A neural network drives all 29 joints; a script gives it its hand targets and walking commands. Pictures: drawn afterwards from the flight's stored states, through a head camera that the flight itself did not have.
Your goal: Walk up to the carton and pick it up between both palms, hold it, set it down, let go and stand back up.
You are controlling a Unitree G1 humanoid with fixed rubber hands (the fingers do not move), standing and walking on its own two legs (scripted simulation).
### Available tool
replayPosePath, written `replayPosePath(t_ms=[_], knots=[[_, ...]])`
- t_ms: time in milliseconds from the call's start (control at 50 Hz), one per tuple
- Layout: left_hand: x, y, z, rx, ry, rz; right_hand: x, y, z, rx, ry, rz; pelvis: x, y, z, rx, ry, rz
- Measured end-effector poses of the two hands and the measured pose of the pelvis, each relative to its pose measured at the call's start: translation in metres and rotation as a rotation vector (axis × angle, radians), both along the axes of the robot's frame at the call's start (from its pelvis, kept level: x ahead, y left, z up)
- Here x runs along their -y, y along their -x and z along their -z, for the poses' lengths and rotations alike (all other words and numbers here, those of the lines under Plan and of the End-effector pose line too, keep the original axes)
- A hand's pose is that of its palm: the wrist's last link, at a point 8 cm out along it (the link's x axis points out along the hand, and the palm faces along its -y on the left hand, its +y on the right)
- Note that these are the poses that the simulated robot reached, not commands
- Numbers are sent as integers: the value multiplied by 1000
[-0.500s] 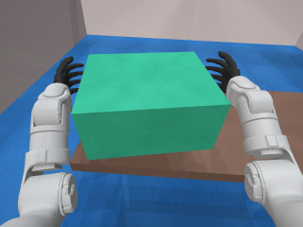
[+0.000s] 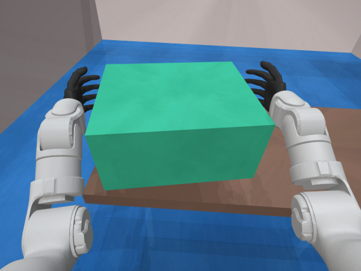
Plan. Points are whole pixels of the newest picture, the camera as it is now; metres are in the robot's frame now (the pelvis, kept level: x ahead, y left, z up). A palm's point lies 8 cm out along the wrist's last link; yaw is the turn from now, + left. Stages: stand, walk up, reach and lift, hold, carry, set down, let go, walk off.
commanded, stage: hold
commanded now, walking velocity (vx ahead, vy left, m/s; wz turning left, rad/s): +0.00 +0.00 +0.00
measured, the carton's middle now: (175, 118) +0.40 +0.01 +0.18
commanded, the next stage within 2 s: none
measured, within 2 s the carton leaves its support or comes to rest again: neither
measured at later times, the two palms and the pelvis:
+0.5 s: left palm (75, 105) +0.37 +0.22 +0.23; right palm (274, 96) +0.38 -0.19 +0.25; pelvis +0.00 +0.00 +0.00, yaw +0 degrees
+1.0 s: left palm (76, 104) +0.38 +0.22 +0.24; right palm (274, 97) +0.38 -0.19 +0.25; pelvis +0.00 +0.00 +0.00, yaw +0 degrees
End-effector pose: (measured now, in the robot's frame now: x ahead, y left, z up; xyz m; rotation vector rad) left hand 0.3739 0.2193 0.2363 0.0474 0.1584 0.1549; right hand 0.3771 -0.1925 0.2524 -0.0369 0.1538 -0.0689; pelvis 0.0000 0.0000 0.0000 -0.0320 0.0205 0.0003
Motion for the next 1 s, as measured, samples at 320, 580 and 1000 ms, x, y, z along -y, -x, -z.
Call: replayPosePath(t_ms=[320, 580, 1000], knots=[[1, 1, -2, 4, 0, 3, 1, 1, -1, 3, -1, 4, 0, 1, 0, 2, 0, 0], [-1, 4, 1, 8, -3, -1, -2, 2, -4, 9, 10, 0, 0, 0, 0, 4, 0, -1], [1, -1, 1, 0, 3, 7, 1, 0, 1, -2, -3, 8, 0, 1, 0, 6, 0, -1]])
